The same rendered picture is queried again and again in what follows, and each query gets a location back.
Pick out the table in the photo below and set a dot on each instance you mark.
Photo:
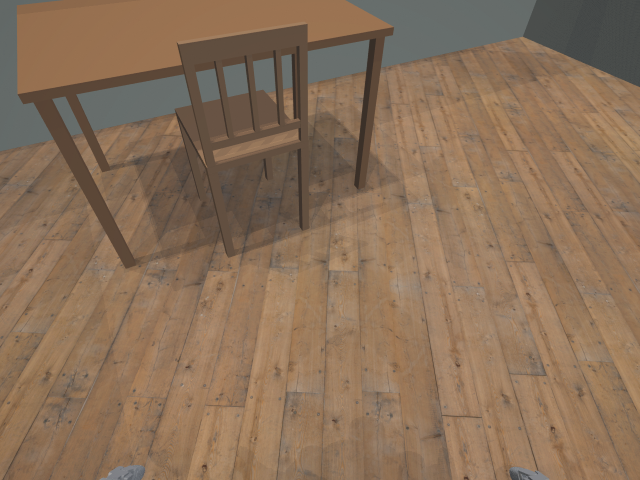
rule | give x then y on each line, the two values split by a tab
70	47

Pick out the chair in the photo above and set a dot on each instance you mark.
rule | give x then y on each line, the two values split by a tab
236	130

